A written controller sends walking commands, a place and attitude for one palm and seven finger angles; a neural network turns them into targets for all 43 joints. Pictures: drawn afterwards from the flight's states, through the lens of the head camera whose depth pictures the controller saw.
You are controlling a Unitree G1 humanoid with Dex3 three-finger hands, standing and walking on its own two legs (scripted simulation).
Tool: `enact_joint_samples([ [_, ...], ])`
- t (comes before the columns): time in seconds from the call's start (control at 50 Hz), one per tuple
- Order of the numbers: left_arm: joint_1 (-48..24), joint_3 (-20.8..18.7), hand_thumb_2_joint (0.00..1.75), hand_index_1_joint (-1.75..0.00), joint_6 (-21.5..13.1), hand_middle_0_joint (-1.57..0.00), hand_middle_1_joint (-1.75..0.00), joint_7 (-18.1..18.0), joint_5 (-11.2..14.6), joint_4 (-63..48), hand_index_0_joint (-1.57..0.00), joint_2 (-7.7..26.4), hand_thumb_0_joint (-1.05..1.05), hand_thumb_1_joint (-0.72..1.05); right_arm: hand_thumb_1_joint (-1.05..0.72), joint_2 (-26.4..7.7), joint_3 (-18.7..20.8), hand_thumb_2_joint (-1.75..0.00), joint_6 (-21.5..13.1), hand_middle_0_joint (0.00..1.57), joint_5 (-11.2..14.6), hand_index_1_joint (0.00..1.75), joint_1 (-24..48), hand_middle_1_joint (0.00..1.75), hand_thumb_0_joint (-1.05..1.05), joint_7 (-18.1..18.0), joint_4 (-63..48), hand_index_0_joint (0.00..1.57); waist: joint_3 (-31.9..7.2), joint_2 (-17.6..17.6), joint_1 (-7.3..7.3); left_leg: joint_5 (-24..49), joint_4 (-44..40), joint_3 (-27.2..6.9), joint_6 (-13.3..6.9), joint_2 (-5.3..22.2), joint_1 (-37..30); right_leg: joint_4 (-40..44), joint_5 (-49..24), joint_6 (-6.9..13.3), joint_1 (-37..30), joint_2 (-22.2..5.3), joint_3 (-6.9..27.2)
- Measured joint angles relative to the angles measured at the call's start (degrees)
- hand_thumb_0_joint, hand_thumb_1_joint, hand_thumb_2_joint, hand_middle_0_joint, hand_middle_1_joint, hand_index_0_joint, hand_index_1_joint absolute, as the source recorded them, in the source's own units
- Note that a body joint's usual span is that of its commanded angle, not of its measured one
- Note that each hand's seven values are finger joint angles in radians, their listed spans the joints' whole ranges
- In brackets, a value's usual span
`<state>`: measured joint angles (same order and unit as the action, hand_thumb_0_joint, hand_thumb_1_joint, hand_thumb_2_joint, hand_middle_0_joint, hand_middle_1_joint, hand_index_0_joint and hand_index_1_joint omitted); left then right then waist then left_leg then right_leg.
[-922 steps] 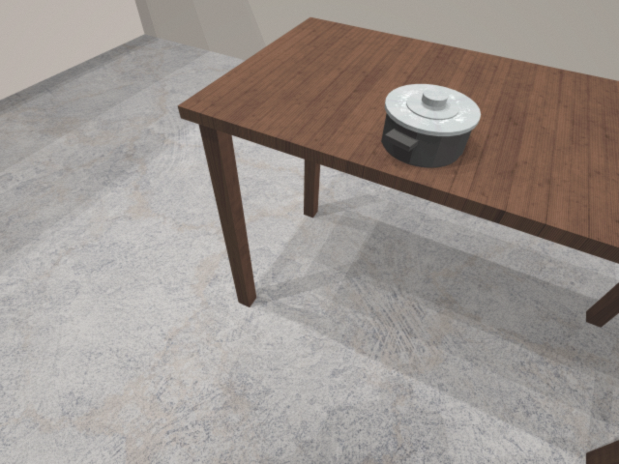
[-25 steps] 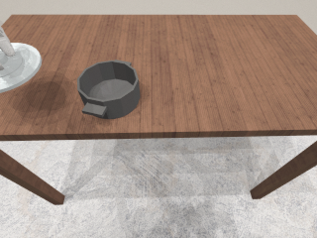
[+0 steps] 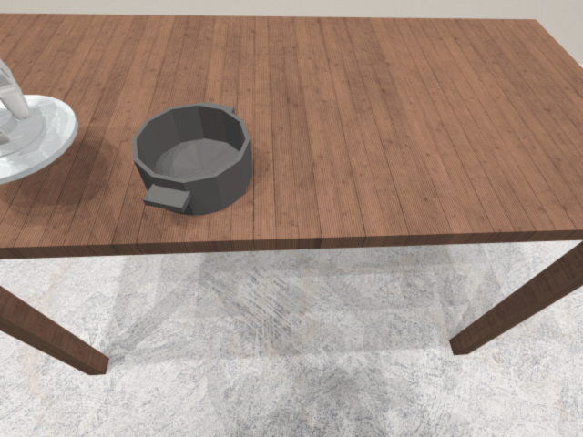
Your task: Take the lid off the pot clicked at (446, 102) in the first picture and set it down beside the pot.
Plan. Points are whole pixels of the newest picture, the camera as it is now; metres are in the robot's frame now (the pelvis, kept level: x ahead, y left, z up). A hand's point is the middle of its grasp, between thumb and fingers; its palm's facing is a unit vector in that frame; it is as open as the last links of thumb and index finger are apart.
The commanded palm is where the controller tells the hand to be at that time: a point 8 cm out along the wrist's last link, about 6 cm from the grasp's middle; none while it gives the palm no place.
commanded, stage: lower the lid onto the table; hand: left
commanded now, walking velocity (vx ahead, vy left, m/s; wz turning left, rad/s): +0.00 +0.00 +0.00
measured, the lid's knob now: out of the picture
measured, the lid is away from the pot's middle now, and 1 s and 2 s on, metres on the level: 0.23 0.24 0.24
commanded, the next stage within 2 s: open the fingers wide in 1.10 s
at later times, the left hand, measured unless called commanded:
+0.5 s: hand (3, 136) +0.46 +0.33 +0.16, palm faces -0.41 -0.20 -0.89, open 7.1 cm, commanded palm +0.49 +0.34 +0.23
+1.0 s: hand (7, 159) +0.46 +0.35 +0.13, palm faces -0.44 -0.22 -0.87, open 7.1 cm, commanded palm +0.49 +0.35 +0.20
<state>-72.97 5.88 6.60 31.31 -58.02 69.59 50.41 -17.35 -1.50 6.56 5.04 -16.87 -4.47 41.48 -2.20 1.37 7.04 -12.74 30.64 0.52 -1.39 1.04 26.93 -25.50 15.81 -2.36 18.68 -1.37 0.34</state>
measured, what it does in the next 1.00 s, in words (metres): stands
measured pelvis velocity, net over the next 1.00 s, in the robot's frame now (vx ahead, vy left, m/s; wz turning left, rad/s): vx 0.00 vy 0.01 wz -0.02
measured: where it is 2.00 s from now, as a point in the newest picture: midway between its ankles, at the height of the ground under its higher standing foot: outside the picture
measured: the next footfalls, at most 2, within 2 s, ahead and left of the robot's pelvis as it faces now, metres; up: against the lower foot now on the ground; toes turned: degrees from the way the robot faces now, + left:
none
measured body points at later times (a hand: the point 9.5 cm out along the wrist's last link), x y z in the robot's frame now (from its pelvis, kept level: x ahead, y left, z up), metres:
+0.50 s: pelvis +0.00 +0.00 -0.01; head +0.07 +0.01 +0.44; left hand +0.48 +0.34 +0.21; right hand +0.03 -0.28 -0.12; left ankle +0.02 +0.10 -0.74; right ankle -0.04 -0.15 -0.73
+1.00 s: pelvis +0.00 +0.01 -0.01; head +0.07 +0.03 +0.43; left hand +0.48 +0.36 +0.18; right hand +0.01 -0.28 -0.12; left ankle +0.02 +0.10 -0.74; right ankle -0.04 -0.15 -0.73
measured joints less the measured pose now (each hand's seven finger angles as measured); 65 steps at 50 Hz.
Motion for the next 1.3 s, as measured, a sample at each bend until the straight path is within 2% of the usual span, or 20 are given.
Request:
enact_joint_samples([
  [0.44,2.0,-1.26,0.63,-0.94,-2.69,-0.67,-0.93,-1.12,0.14,0.73,-0.69,-0.5,0.02,0.34,-0.9,0.64,-0.06,-0.9,0.56,0.21,0.11,0.3,-0.26,0.3,0.0,-0.03,-0.68,0.2,-0.67,0.04,0.55,-1.48,3.26,0.16,-0.34,0.19,3.48,-2.69,1.11,-0.28,3.28,0.16,0.27],
  [0.58,2.24,-0.49,0.63,-0.94,-3.16,-0.67,-0.93,-1.51,0.18,1.58,-0.69,-0.63,0.02,0.34,-0.9,0.6,-0.06,-0.9,0.59,0.21,0.21,0.3,-0.38,0.3,0.0,-0.37,-0.62,0.2,-0.77,0.06,0.61,-1.88,4.33,0.04,-0.33,0.3,4.46,-3.68,1.49,-0.31,4.2,0.29,0.21],
  [0.9,3.84,-2.04,0.63,-0.94,-4.85,-0.67,-0.93,-2.21,0.17,2.53,-0.69,0.88,0.02,0.34,-0.9,0.31,-0.07,-0.9,0.57,0.21,0.23,0.3,-1.34,0.3,0.0,-1.04,-0.33,0.2,-0.83,-0.33,1.2,-2.91,6.85,0.1,-0.43,0.77,6.79,-5.64,2.13,-0.44,6.36,0.74,0.42],
  [1.14,4.0,-1.59,0.63,-0.94,-5.83,-0.67,-0.93,-2.98,0.59,2.53,-0.69,0.8,0.02,0.34,-0.9,0.57,-0.01,-0.9,0.64,0.21,0.09,0.3,-2.08,0.3,0.0,-1.03,-0.15,0.2,-1.39,-0.23,1.08,-3.61,8.98,-0.08,-0.77,0.72,8.94,-7.31,2.67,-0.51,8.18,0.75,0.29],
  [1.2,3.2,-0.27,0.63,-0.95,-5.64,-0.67,-0.93,-3.32,0.62,2.91,-0.69,0.38,0.02,0.34,-0.9,0.67,-0.04,-0.9,0.76,0.21,0.06,0.3,-1.97,0.3,0.0,-0.95,-0.07,0.2,-1.33,-0.16,1.03,-3.69,9.53,-0.16,-0.87,0.61,9.53,-7.96,2.87,-0.41,8.76,0.66,0.21],
  [1.26,7.82,-4.18,0.63,-0.95,-7.73,-0.68,-0.93,-4.02,0.0,-1.7,-0.69,0.61,0.02,0.34,-0.9,0.79,0.5,-0.9,1.98,0.21,-0.17,0.3,-2.23,0.3,0.0,-0.6,-1.4,0.2,-1.78,0.24,0.83,-3.69,9.72,0.25,-0.98,0.61,9.93,-8.45,2.91,-0.13,9.46,0.63,0.63],
  [1.3,10.62,-4.4,0.63,-0.95,-9.35,-0.67,-0.94,-4.92,0.04,-4.71,-0.69,0.41,0.02,0.34,-0.9,1.03,0.73,-0.9,2.84,0.21,-0.14,0.3,-2.2,0.3,0.0,-0.56,-1.86,0.2,-1.8,0.34,0.37,-3.72,9.86,0.46,-1.03,0.64,9.94,-8.71,2.95,-0.2,9.6,0.62,0.85],
])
